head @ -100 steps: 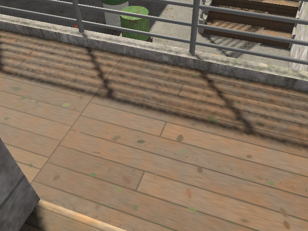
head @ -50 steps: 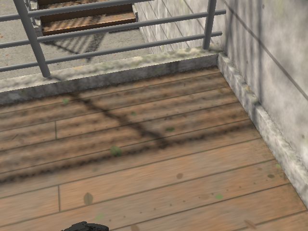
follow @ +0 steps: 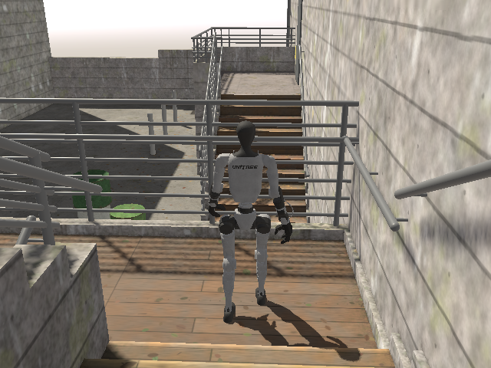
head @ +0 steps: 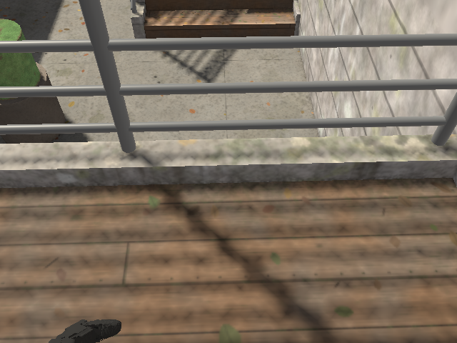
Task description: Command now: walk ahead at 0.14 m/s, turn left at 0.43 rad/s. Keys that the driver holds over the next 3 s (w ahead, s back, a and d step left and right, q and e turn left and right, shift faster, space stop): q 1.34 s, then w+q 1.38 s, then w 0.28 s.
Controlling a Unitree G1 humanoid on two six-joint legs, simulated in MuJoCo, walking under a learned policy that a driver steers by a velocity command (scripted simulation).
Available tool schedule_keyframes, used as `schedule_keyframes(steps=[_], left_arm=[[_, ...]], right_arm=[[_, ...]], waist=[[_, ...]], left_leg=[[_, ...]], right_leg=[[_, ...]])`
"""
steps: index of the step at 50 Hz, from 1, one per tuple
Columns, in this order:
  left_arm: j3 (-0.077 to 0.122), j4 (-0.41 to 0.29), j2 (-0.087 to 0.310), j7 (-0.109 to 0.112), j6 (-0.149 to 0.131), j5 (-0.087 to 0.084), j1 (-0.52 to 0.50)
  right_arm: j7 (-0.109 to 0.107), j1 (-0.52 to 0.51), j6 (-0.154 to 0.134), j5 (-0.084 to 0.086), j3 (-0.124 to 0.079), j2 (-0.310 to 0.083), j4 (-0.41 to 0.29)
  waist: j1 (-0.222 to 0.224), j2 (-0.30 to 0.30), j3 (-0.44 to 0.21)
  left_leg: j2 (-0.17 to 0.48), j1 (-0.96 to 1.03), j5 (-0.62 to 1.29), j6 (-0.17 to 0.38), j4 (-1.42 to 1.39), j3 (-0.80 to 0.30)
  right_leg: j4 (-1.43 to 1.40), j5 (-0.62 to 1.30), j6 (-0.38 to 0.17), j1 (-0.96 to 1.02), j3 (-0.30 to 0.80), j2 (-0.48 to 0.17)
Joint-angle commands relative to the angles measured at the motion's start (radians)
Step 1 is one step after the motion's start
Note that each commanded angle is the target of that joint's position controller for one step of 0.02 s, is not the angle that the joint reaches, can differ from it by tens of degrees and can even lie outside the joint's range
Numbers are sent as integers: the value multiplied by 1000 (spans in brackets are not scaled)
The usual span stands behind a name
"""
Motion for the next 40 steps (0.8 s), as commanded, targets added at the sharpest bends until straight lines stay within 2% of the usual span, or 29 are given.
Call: schedule_keyframes(steps=[1, 2, 3, 4, 5, 6, 8, 10, 13, 17, 20, 21, 22, 23, 24, 25, 26, 27, 28, 31, 36, 40], left_arm=[[56, 1, 248, 13, -1, 15, 249], [43, -25, 184, 11, 15, 6, 245], [31, -48, 140, 14, 24, 5, 183], [25, -60, 124, 16, 33, 2, 122], [21, -66, 114, 17, 41, 2, 87], [23, -64, 122, 17, 47, 10, 67], [28, -54, 138, 22, 51, 21, 62], [32, -40, 153, 30, 50, 17, 81], [38, -40, 182, 40, 57, 11, 79], [47, -44, 216, 38, 71, -1, 87], [51, -41, 228, 34, 84, -29, 94], [48, -27, 209, 31, 89, -36, 129], [42, -11, 169, 27, 96, -26, 175], [35, -52, 130, 19, 91, 18, 159], [45, -96, 167, 26, 79, 18, 35], [56, -102, 192, 32, 79, -8, 7], [61, -82, 198, 39, 81, -16, 47], [67, -54, 208, 46, 85, -8, 73], [69, -48, 205, 48, 86, -2, 88], [63, -54, 178, 39, 80, -10, 86], [50, -63, 163, 25, 70, -16, 49], [50, -60, 185, 12, 54, -24, 65]], right_arm=[[0, 86, -14, -9, 11, -7, -102], [4, 108, -3, 6, -11, -119, -95], [3, 23, 16, 18, -30, -163, -113], [-7, -26, 41, 18, -34, -158, -128], [-16, -49, 65, 6, -43, -161, -138], [-19, -53, 80, 4, -46, -145, -151], [-22, -61, 89, 6, -43, -109, -175], [-22, -91, 87, 5, -40, -102, -199], [-10, -143, 85, 4, -29, -100, -230], [11, -176, 92, 3, -25, -128, -254], [28, -129, 98, -7, -29, -138, -249], [28, -96, 100, -13, -38, -157, -236], [19, -82, 97, -17, -55, -219, -240], [0, -87, 100, -18, -67, -321, -268], [12, -58, 74, -60, -68, -333, -288], [17, -98, 49, -62, -66, -317, -289], [13, -158, 37, -39, -63, -293, -298], [8, -196, 38, -19, -50, -247, -311], [2, -215, 41, -11, -42, -229, -315], [-11, -172, 47, -8, -30, -210, -309], [-22, -163, 61, -6, -38, -238, -319], [-20, -181, 65, -12, -44, -255, -337]], waist=[[82, -245, -382], [91, -173, -420], [88, -117, -336], [72, -75, -255], [63, -73, -194], [50, -92, -157], [44, -112, -116], [50, -103, -116], [54, -109, -134], [57, -127, -134], [27, -119, -131], [23, -89, -129], [38, 86, -97], [87, 376, -65], [2, 297, -135], [29, 204, -113], [65, 173, -102], [74, 144, -110], [88, 145, -113], [85, 139, -126], [65, 168, -97], [60, 189, -103]], left_leg=[[-26, -431, -328, -33, 536, -41], [39, -464, -345, -49, 676, -73], [74, -504, -271, -61, 736, -52], [104, -519, -202, -72, 731, -29], [124, -496, -150, -79, 722, -27], [130, -442, -105, -81, 717, -17], [120, -405, -46, -81, 666, 17], [127, -405, -9, -83, 582, 25], [142, -345, 37, -81, 447, 44], [131, -238, 43, -59, 291, 89], [102, -108, 125, -9, 63, 132], [82, -30, 168, 24, -20, 128], [183, 61, 358, 83, -144, -42], [409, 174, 721, 219, -131, -363], [459, 101, 635, 324, -196, -449], [394, 95, 546, 283, -210, -374], [348, 87, 488, 218, -199, -311], [324, 83, 460, 176, -190, -278], [304, 52, 471, 161, -186, -254], [282, 74, 479, 167, -193, -258], [252, 75, 343, 166, -190, -305], [242, 36, 345, 177, -172, -375]], right_leg=[[65, 861, -279, 772, 366, -457], [20, 591, -297, 698, 409, -477], [-27, 390, -260, 602, 336, -411], [-70, 210, -224, 493, 269, -356], [-107, 74, -208, 379, 226, -331], [-145, -15, -201, 274, 180, -305], [-191, -52, -208, 194, 105, -277], [-200, -24, -217, 215, 66, -287], [-203, -18, -207, 234, 9, -302], [-182, -44, -179, 254, -43, -323], [-91, -105, -116, 266, -79, -319], [-20, -154, -68, 232, -104, -291], [177, -288, 16, 105, -188, -211], [483, -663, 107, -212, -240, -66], [639, -679, 97, -264, -58, -15], [692, -582, 76, -283, -4, -30], [687, -488, 61, -294, 15, -44], [688, -434, 59, -283, 25, -55], [698, -390, 60, -252, 23, -46], [663, -314, 65, -224, 34, -16], [420, -292, 90, -159, 52, 3], [307, -338, 94, -45, 61, 21]])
